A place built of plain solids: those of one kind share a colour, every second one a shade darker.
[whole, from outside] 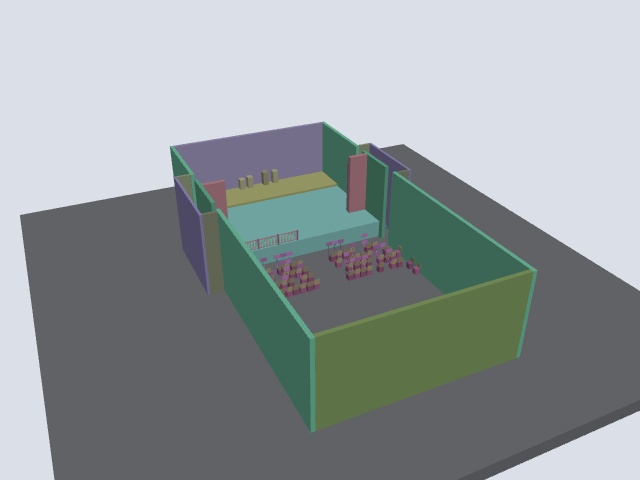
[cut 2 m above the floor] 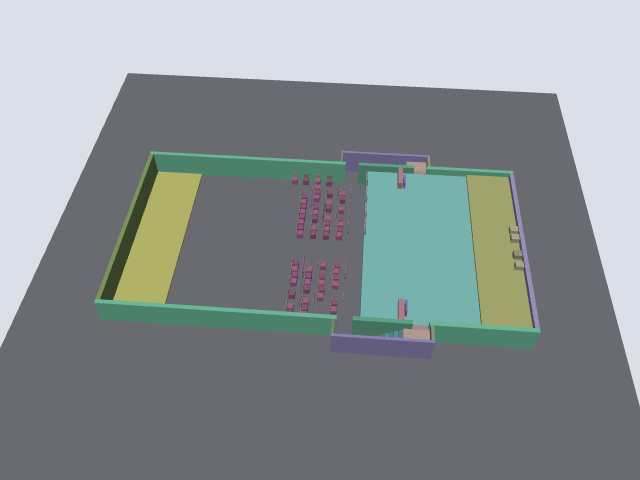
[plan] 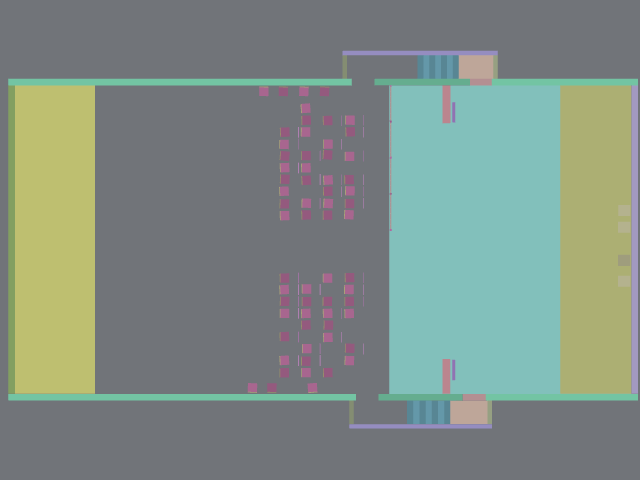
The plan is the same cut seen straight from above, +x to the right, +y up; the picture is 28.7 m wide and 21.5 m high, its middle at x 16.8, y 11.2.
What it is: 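A parish, school or music hall with a timber stage behind a plastered proscenium wall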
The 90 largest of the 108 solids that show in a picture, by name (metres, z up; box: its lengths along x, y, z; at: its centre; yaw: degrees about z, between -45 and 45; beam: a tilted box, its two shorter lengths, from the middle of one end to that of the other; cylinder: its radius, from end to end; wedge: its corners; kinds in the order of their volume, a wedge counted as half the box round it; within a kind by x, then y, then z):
{
 "boards_main_1": {"box": [10.85, 13.82, 1.46], "at": [25.32, 11.22, 0.68]},
 "wall_side_1": {"box": [15.39, 0.3, 6.48], "at": [10.53, 18.27, 3.19]},
 "wall_side_2": {"box": [15.58, 0.3, 6.48], "at": [10.63, 4.16, 3.19]},
 "wall_side_3": {"box": [3.77, 0.3, 6.48], "at": [21.3, 4.16, 3.19]},
 "wall_side_4": {"box": [4.28, 0.3, 6.48], "at": [21.38, 18.27, 3.19]},
 "wall_side_5": {"box": [6.83, 0.3, 6.48], "at": [27.63, 4.16, 3.19]},
 "wall_side_6": {"box": [6.55, 0.3, 6.48], "at": [27.77, 18.27, 3.19]},
 "wall_back_1": {"box": [0.3, 13.82, 6.48], "at": [30.9, 11.22, 3.19]},
 "wall_rear_1": {"box": [0.3, 13.82, 6.48], "at": [2.99, 11.22, 3.19]},
 "wall_pass_out_1": {"box": [6.95, 0.2, 6.48], "at": [21.28, 19.58, 3.19]},
 "wall_pass_out_2": {"box": [6.39, 0.2, 6.48], "at": [21.31, 2.85, 3.19]},
 "rostrum_1": {"box": [3.19, 13.82, 0.24], "at": [29.15, 11.22, 1.48]},
 "floor_rear_1": {"box": [3.59, 13.82, 0.17], "at": [4.93, 11.22, 0.04]},
 "step_1": {"box": [0.55, 1.05, 0.23], "at": [20.98, 3.48, 0.06]},
 "step_2": {"box": [0.55, 1.05, 0.4], "at": [21.25, 3.48, 0.15]},
 "step_3": {"box": [0.53, 1.06, 0.23], "at": [21.43, 18.95, 0.06]},
 "step_4": {"box": [0.55, 1.05, 0.58], "at": [21.53, 3.48, 0.24]},
 "step_5": {"box": [0.53, 1.06, 0.4], "at": [21.69, 18.95, 0.15]},
 "step_6": {"box": [0.55, 1.05, 0.76], "at": [21.81, 3.48, 0.33]},
 "step_7": {"box": [0.53, 1.06, 0.58], "at": [21.96, 18.95, 0.24]},
 "step_8": {"box": [0.55, 1.05, 0.93], "at": [22.08, 3.48, 0.42]},
 "step_9": {"box": [0.53, 1.06, 0.76], "at": [22.22, 18.95, 0.33]},
 "step_10": {"box": [0.55, 1.05, 1.11], "at": [22.36, 3.48, 0.5]},
 "step_11": {"box": [0.53, 1.06, 0.93], "at": [22.48, 18.95, 0.42]},
 "step_12": {"box": [0.55, 1.05, 1.29], "at": [22.64, 3.48, 0.59]},
 "step_13": {"box": [0.53, 1.06, 1.11], "at": [22.75, 18.95, 0.5]},
 "step_14": {"box": [0.53, 1.06, 1.29], "at": [23.01, 18.95, 0.59]},
 "wall_pros_1": {"box": [0.35, 1.57, 5.07], "at": [22.46, 5.09, 3.9]},
 "wall_pros_2": {"box": [0.35, 1.7, 5.07], "at": [22.46, 17.27, 3.9]},
 "wall_pass_end_1": {"box": [0.2, 1.06, 6.48], "at": [17.91, 18.95, 3.19]},
 "wall_pass_end_2": {"box": [0.2, 1.05, 6.48], "at": [18.21, 3.48, 3.19]},
 "wall_pass_end_3": {"box": [0.2, 1.05, 6.48], "at": [24.4, 3.48, 3.19]},
 "wall_pass_end_4": {"box": [0.2, 1.06, 6.48], "at": [24.66, 18.95, 3.19]},
 "boards_pass_1": {"box": [1.67, 1.05, 1.46], "at": [23.47, 3.48, 0.68]},
 "boards_pass_2": {"box": [1.55, 1.06, 1.46], "at": [23.78, 18.95, 0.68]},
 "chair_seat_1": {"box": [0.42, 0.42, 0.45], "at": [15.2, 5.25, 0.23], "yaw": 0.6},
 "chair_seat_2": {"box": [0.42, 0.42, 0.45], "at": [15.2, 8.98, 0.23], "yaw": 2.6},
 "chair_seat_3": {"box": [0.42, 0.42, 0.45], "at": [15.21, 5.81, 0.23], "yaw": 3.0},
 "chair_seat_4": {"box": [0.42, 0.42, 0.45], "at": [15.21, 6.88, 0.23], "yaw": 0.5},
 "chair_seat_5": {"box": [0.42, 0.42, 0.45], "at": [15.21, 7.92, 0.23], "yaw": 0.4},
 "chair_seat_6": {"box": [0.42, 0.42, 0.45], "at": [15.22, 8.45, 0.23], "yaw": -1.3},
 "chair_seat_7": {"box": [0.42, 0.42, 0.45], "at": [16.16, 16.04, 0.23], "yaw": -0.3},
 "chair_seat_8": {"box": [0.42, 0.42, 0.45], "at": [16.16, 17.1, 0.23], "yaw": 4.4},
 "chair_seat_9": {"box": [0.42, 0.42, 0.45], "at": [16.17, 5.77, 0.23], "yaw": -0.8},
 "chair_seat_10": {"box": [0.42, 0.42, 0.45], "at": [16.17, 7.39, 0.23], "yaw": 2.3},
 "chair_seat_11": {"box": [0.42, 0.42, 0.45], "at": [16.17, 7.91, 0.23], "yaw": 2.1},
 "chair_seat_12": {"box": [0.42, 0.42, 0.45], "at": [16.17, 14.43, 0.23], "yaw": 1.4},
 "chair_seat_13": {"box": [0.42, 0.42, 0.45], "at": [16.18, 5.26, 0.23], "yaw": 0.5},
 "chair_seat_14": {"box": [0.42, 0.42, 0.45], "at": [16.18, 12.32, 0.23], "yaw": 1.1},
 "chair_seat_15": {"box": [0.42, 0.42, 0.45], "at": [16.18, 14.98, 0.23], "yaw": 0.4},
 "chair_seat_16": {"box": [0.42, 0.42, 0.45], "at": [16.19, 12.85, 0.23], "yaw": -1.0},
 "chair_seat_17": {"box": [0.42, 0.42, 0.45], "at": [16.19, 13.87, 0.23], "yaw": 2.9},
 "chair_seat_18": {"box": [0.42, 0.42, 0.45], "at": [16.19, 16.57, 0.23], "yaw": 1.8},
 "chair_seat_19": {"box": [0.42, 0.42, 0.45], "at": [16.2, 8.44, 0.23], "yaw": -0.5},
 "chair_seat_20": {"box": [0.42, 0.42, 0.45], "at": [16.2, 9.01, 0.23]},
 "chair_seat_21": {"box": [0.42, 0.42, 0.45], "at": [16.21, 6.34, 0.23], "yaw": 0.4},
 "chair_seat_22": {"box": [0.42, 0.42, 0.45], "at": [17.13, 8.45, 0.23], "yaw": -0.4},
 "chair_seat_23": {"box": [0.42, 0.42, 0.45], "at": [17.14, 9.49, 0.23], "yaw": -0.2},
 "chair_seat_24": {"box": [0.42, 0.42, 0.45], "at": [17.14, 12.31, 0.23], "yaw": 0.9},
 "chair_seat_25": {"box": [0.42, 0.42, 0.45], "at": [17.14, 15.02, 0.23], "yaw": -3.8},
 "chair_seat_26": {"box": [0.42, 0.42, 0.45], "at": [17.15, 5.26, 0.23], "yaw": 1.2},
 "chair_seat_27": {"box": [0.42, 0.42, 0.45], "at": [17.15, 7.92, 0.23], "yaw": 0.8},
 "chair_seat_28": {"box": [0.42, 0.42, 0.45], "at": [17.15, 13.38, 0.23], "yaw": 1.6},
 "chair_seat_29": {"box": [0.42, 0.42, 0.45], "at": [17.15, 16.55, 0.23], "yaw": 0.9},
 "chair_seat_30": {"box": [0.42, 0.42, 0.45], "at": [17.16, 6.84, 0.23], "yaw": 1.8},
 "chair_seat_31": {"box": [0.42, 0.42, 0.45], "at": [17.16, 13.89, 0.23], "yaw": 3.5},
 "chair_seat_32": {"box": [0.42, 0.42, 0.45], "at": [17.16, 15.49, 0.23], "yaw": 0.7},
 "chair_seat_33": {"box": [0.42, 0.42, 0.45], "at": [17.17, 12.84, 0.23], "yaw": -3.0},
 "chair_seat_34": {"box": [0.42, 0.42, 0.45], "at": [17.18, 7.39, 0.23], "yaw": -1.3},
 "chair_seat_35": {"box": [0.42, 0.42, 0.45], "at": [18.1, 8.98, 0.23], "yaw": -0.3},
 "chair_seat_36": {"box": [0.42, 0.42, 0.45], "at": [18.1, 12.33, 0.23], "yaw": -3.1},
 "chair_seat_37": {"box": [0.42, 0.42, 0.45], "at": [18.11, 7.91, 0.23], "yaw": 1.9},
 "chair_seat_38": {"box": [0.42, 0.42, 0.45], "at": [18.11, 8.45, 0.23], "yaw": 1.4},
 "chair_seat_39": {"box": [0.42, 0.42, 0.45], "at": [18.11, 13.9, 0.23], "yaw": 0.4},
 "chair_seat_40": {"box": [0.42, 0.42, 0.45], "at": [18.12, 5.8, 0.23], "yaw": -1.9},
 "chair_seat_41": {"box": [0.42, 0.42, 0.45], "at": [18.13, 6.35, 0.23], "yaw": -0.9},
 "chair_seat_42": {"box": [0.42, 0.42, 0.45], "at": [18.13, 9.51, 0.23], "yaw": 1.2},
 "chair_seat_43": {"box": [0.42, 0.42, 0.45], "at": [18.13, 12.83, 0.23], "yaw": -0.1},
 "chair_seat_44": {"box": [0.42, 0.42, 0.45], "at": [18.13, 14.94, 0.23], "yaw": -0.6},
 "chair_seat_45": {"box": [0.42, 0.42, 0.45], "at": [18.14, 13.4, 0.23], "yaw": -1.3},
 "chair_seat_46": {"box": [0.42, 0.42, 0.45], "at": [18.15, 16.57, 0.23], "yaw": -1.1},
 "chair_seat_47": {"box": [0.42, 0.42, 0.45], "at": [18.16, 16.05, 0.23], "yaw": 2.0},
 "stack_chairs_1": {"box": [0.55, 0.5, 1.15], "at": [30.43, 9.35, 2.18]},
 "stack_chairs_2": {"box": [0.55, 0.5, 1.24], "at": [30.43, 10.29, 2.23]},
 "stack_chairs_3": {"box": [0.55, 0.5, 1.02], "at": [30.43, 11.77, 2.12]},
 "stack_chairs_4": {"box": [0.55, 0.5, 0.92], "at": [30.43, 12.52, 2.06]},
 "drape_1": {"box": [0.14, 0.91, 4.47], "at": [22.79, 5.38, 3.6]},
 "drape_2": {"box": [0.14, 0.91, 4.47], "at": [22.79, 16.92, 3.6]},
 "boards_sill_1": {"box": [1.03, 0.3, 1.46], "at": [23.7, 4.16, 0.68]},
 "boards_sill_2": {"box": [0.97, 0.3, 1.46], "at": [24.01, 18.27, 0.68]}
}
